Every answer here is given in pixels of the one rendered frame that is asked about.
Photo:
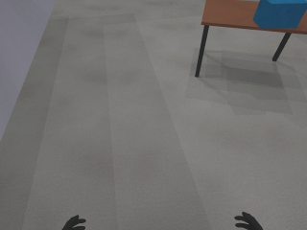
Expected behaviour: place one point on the carton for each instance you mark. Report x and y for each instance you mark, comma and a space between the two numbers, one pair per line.
279, 14

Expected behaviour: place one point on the robot left hand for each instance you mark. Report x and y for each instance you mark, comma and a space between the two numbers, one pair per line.
74, 221

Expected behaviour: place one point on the table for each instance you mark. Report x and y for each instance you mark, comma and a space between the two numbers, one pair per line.
239, 14

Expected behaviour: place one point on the robot right hand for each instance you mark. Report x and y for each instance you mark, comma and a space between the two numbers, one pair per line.
248, 218

